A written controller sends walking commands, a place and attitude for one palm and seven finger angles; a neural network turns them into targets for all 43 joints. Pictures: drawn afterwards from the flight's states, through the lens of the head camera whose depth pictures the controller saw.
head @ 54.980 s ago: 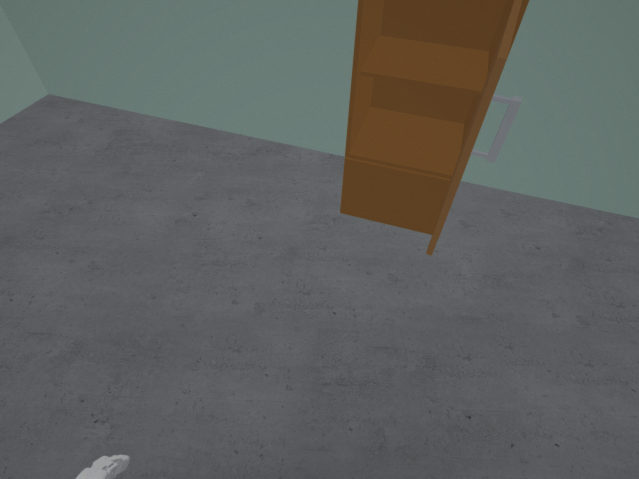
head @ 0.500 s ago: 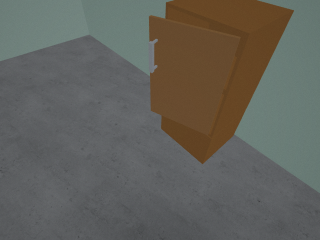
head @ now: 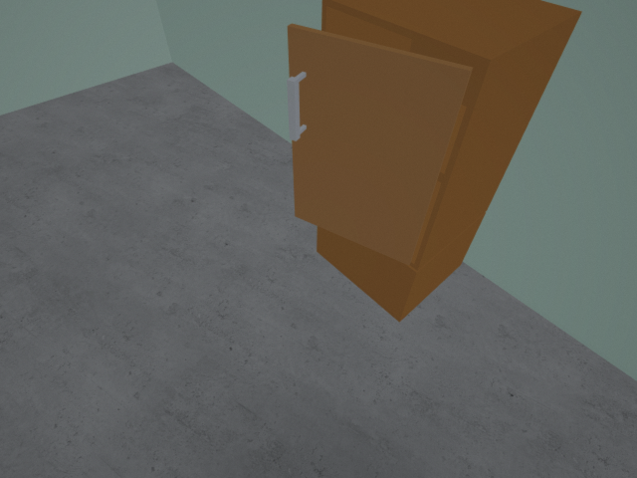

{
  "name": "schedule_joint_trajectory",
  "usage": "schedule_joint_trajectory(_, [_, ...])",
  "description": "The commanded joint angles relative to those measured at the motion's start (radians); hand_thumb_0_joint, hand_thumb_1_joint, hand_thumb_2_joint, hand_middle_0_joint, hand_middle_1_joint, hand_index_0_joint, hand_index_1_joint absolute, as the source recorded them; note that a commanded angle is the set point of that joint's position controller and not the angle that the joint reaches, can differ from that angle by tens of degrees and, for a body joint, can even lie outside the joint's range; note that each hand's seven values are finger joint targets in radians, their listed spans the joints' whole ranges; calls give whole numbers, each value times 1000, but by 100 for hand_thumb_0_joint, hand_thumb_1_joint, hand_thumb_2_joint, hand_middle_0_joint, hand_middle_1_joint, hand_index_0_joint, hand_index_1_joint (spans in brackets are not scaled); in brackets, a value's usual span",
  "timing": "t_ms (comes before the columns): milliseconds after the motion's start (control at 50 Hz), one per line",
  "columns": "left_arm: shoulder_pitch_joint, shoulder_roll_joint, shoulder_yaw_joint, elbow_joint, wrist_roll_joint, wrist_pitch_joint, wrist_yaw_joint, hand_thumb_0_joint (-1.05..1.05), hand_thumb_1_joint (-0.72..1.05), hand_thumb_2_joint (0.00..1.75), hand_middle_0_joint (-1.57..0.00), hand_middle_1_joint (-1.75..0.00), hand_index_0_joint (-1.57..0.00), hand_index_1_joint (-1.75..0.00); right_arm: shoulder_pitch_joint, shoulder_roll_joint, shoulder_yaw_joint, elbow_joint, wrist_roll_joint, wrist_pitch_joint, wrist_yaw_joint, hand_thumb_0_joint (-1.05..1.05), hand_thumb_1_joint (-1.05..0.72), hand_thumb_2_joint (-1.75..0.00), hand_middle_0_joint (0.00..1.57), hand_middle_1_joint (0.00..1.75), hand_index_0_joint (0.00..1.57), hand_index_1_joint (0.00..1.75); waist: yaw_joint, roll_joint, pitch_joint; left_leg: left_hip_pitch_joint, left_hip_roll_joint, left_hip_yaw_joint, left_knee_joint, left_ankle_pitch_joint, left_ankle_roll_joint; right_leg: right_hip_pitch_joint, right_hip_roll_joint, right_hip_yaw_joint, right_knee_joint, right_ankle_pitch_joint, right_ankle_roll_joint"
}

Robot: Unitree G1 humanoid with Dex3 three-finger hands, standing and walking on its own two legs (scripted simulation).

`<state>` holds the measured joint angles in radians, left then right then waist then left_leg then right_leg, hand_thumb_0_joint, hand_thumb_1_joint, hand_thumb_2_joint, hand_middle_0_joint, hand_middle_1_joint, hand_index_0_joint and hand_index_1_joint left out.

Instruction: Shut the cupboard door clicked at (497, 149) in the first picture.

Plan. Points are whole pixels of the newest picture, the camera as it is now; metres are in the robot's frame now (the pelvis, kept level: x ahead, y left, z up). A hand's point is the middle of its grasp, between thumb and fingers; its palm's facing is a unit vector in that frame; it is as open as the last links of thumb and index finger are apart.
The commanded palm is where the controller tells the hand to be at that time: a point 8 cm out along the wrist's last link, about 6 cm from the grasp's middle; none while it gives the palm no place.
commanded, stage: walk to a spot facing it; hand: left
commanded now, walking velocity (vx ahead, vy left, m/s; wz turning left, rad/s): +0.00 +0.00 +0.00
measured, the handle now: (298, 107) +0.92 +0.09 -0.01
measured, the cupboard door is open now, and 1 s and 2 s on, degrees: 18 18 18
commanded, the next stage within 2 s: none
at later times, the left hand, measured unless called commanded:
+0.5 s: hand out of the picture +0.03 +0.21 -0.20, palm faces +0.19 -0.96 -0.22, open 7.4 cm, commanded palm none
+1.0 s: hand out of the picture -0.02 +0.16 -0.15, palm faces +0.46 -0.82 -0.33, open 7.4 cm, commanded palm none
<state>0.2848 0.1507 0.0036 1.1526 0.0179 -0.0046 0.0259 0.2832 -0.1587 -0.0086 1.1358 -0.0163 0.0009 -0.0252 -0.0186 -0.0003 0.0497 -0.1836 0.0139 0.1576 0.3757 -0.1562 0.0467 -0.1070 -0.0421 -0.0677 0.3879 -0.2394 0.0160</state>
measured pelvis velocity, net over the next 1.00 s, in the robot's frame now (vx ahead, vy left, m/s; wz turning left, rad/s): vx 0.02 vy -0.06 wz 0.54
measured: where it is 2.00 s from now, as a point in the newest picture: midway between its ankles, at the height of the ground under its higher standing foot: outside the picture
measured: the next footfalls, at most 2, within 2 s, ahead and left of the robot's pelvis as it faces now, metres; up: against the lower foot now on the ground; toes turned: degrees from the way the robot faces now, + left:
right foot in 0.82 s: +0.07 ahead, -0.15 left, +0.00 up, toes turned +26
left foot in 1.22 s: -0.03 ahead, +0.09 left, +0.00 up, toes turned +45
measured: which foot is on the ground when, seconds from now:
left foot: down 0.00-0.82, up 0.84-1.00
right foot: down 0.00-0.40, up 0.42-0.80, down 0.82-1.00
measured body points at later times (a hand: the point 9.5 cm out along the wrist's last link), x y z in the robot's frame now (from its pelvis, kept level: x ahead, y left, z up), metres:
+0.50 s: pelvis +0.00 +0.01 -0.02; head +0.05 +0.03 +0.42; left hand +0.02 +0.26 -0.18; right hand +0.06 -0.23 -0.17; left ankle +0.04 +0.08 -0.74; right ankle -0.03 -0.14 -0.69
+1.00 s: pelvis +0.02 -0.06 -0.01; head +0.09 -0.06 +0.44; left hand -0.04 +0.20 -0.13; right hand +0.22 -0.26 -0.16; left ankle -0.05 +0.06 -0.66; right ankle +0.04 -0.17 -0.74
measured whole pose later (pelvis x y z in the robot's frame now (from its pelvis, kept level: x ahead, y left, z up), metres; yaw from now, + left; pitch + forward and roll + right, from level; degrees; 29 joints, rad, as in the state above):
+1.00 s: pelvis +0.02 -0.06 -0.01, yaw +31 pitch +1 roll +3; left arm 0.21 0.21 0.04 0.88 0.03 0.02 0.03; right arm 0.17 -0.28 -0.09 0.89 -0.03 0.08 0.02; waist -0.04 0.02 0.13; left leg -0.53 -0.02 0.00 1.09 -0.41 -0.06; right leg -0.18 -0.07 -0.07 0.52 -0.35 -0.01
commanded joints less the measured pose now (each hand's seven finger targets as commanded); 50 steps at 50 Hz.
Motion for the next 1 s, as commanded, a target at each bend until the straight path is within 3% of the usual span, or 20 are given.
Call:
schedule_joint_trajectory(0, [68, 127, 23, -19, -2, -12, 9, 0, 90, 90, -20, -30, -20, -30, 47, -121, -22, -21, 7, -8, -8, 0, -90, -90, 20, 30, 20, 30, 6, -5, 45, 47, 112, -154, -97, -24, -9, -107, -72, 81, -105, 33, -52])
schedule_joint_trajectory(80, [65, 94, 20, -21, -5, -1, 12, 0, 90, 90, -20, -30, -20, -30, 51, -79, -14, -21, 3, -1, -5, 0, -90, -90, 20, 30, 20, 30, 4, 4, 44, 18, 105, -155, -74, 0, -17, -95, -82, 61, -72, 38, -41])
schedule_joint_trajectory(180, [49, 137, 56, -75, -1, 16, 16, 0, 90, 90, -20, -30, -20, -30, 24, -100, -34, -72, 0, 21, 2, 0, -90, -90, 20, 30, 20, 30, 12, -18, 52, -100, 82, -174, 39, 4, -14, -103, -125, 32, -8, -23, -56])
schedule_joint_trajectory(260, [9, 182, 85, -139, 4, 22, 18, 0, 90, 90, -20, -30, -20, -30, 11, -86, -52, -127, -5, 38, 13, 0, -90, -90, 20, 30, 20, 30, 9, -139, 22, -162, 28, -105, 279, -35, -39, -122, -262, 75, -32, -31, -133])
schedule_joint_trajectory(320, [-52, 199, 97, -191, 12, 22, 20, 0, 90, 90, -20, -30, -20, -30, 1, -90, -64, -168, -5, 42, 22, 0, -90, -90, 20, 30, 20, 30, -8, -134, 26, -163, 47, -101, 360, -159, -52, -160, -319, 23, 40, 108, -149])
schedule_joint_trajectory(340, [-64, 198, 102, -205, 13, 24, 19, 0, 90, 90, -20, -30, -20, -30, 25, -103, -66, -175, -4, 36, 26, 0, -90, -90, 20, 30, 20, 30, -21, -68, 3, -120, 74, -136, 266, -40, -43, -170, -287, -29, 130, 112, -109])
schedule_joint_trajectory(360, [-48, 179, 100, -217, 7, 31, 16, 0, 90, 90, -20, -30, -20, -30, 52, -143, -72, -181, -9, 31, 26, 0, -90, -90, 20, 30, 20, 30, -27, 99, -10, -76, 132, -284, 136, 164, -1, -230, -187, -101, 283, 7, -41])
schedule_joint_trajectory(380, [-49, 146, 95, -237, -2, 38, 17, 0, 90, 90, -20, -30, -20, -30, 101, -212, -84, -178, -22, 24, 15, 0, -90, -90, 20, 30, 20, 30, -51, 329, -28, -6, 268, -612, -22, 303, 78, -336, -32, -111, 503, -290, 21])
schedule_joint_trajectory(400, [-95, 162, 88, -260, 7, 47, 21, 0, 90, 90, -20, -30, -20, -30, 143, -244, -90, -158, -20, 26, 2, 0, -90, -90, 20, 30, 20, 30, -68, 304, -51, 40, 315, -714, -99, 217, 95, -409, -7, 15, 687, -398, 12])
schedule_joint_trajectory(440, [-109, 159, 95, -267, 8, 42, 10, 0, 90, 90, -20, -30, -20, -30, 70, -244, -90, -190, -16, 25, -6, 0, -90, -90, 20, 30, 20, 30, -29, 135, -75, -6, 282, -648, -109, -34, 100, -451, -31, 107, 776, -247, 16])
schedule_joint_trajectory(500, [-113, 156, 96, -274, 10, 30, -5, 0, 90, 90, -20, -30, -20, -30, 2, -225, -84, -222, -14, 12, -8, 0, -90, -90, 20, 30, 20, 30, -5, 75, -76, -21, 204, -559, -107, -32, 101, -440, -23, 105, 727, -138, 35])
schedule_joint_trajectory(680, [-123, 165, 83, -337, 5, 38, -3, 0, 90, 90, -20, -30, -20, -30, -35, -275, -113, -265, -20, 37, 9, 0, -90, -90, 20, 30, 20, 30, -17, 164, -114, -34, 149, -601, -79, -33, 108, -297, 49, 82, 404, -198, 36])
schedule_joint_trajectory(740, [-33, 194, 89, -326, 0, 38, 2, 0, 90, 90, -20, -30, -20, -30, -87, -268, -118, -293, -15, 46, 15, 0, -90, -90, 20, 30, 20, 30, 26, 171, -125, -139, 84, -588, -56, -56, 60, -97, 81, 60, 177, -129, 20])
schedule_joint_trajectory(760, [26, 218, 98, -314, 0, 34, 5, 0, 90, 90, -20, -30, -20, -30, -119, -249, -117, -309, -7, 49, 17, 0, -90, -90, 20, 30, 20, 30, 58, 125, -126, -240, 40, -553, -16, -136, 21, 32, 54, 73, 25, -72, 6])
schedule_joint_trajectory(780, [50, 292, 114, -318, 14, 26, 11, 0, 90, 90, -20, -30, -20, -30, -119, -195, -115, -322, 3, 53, 24, 0, -90, -90, 20, 30, 20, 30, 67, -63, -99, -406, -72, -430, 197, -293, -47, 110, -147, 299, -147, -218, -66])
schedule_joint_trajectory(800, [-11, 360, 120, -344, 24, 21, 16, 0, 90, 90, -20, -30, -20, -30, -99, -171, -115, -332, -1, 47, 27, 0, -90, -90, 20, 30, 20, 30, 56, -240, -63, -483, -162, -246, 538, -383, -106, 23, -426, 559, -239, -234, -194])
schedule_joint_trajectory(820, [-116, 326, 105, -368, 11, 21, 21, 0, 90, 90, -20, -30, -20, -30, -85, -210, -121, -326, -17, 51, 32, 0, -90, -90, 20, 30, 20, 30, 5, -115, -34, -434, -80, -269, 737, -387, -85, -117, -435, 465, -191, -161, -217])
schedule_joint_trajectory(840, [-152, 263, 96, -372, 8, 10, 23, 0, 90, 90, -20, -30, -20, -30, -87, -185, -115, -311, -16, 54, 35, 0, -90, -90, 20, 30, 20, 30, -19, -140, -14, -461, -53, -263, 818, -341, -84, -103, -344, 389, -127, 26, -191])
schedule_joint_trajectory(880, [-154, 219, 79, -368, 7, -3, 19, 0, 90, 90, -20, -30, -20, -30, -82, -180, -103, -307, -8, 55, 47, 0, -90, -90, 20, 30, 20, 30, -33, -169, -9, -446, -15, -216, 850, -261, -103, -44, -269, 185, -17, 400, -169])
schedule_joint_trajectory(980, [33, 259, 98, -324, 8, -2, 19, 0, 90, 90, -20, -30, -20, -30, -201, -146, -77, -342, -3, 61, 54, 0, -90, -90, 20, 30, 20, 30, 50, -188, -59, -399, -17, -118, 634, -276, -108, 138, -262, 73, 69, 701, -126])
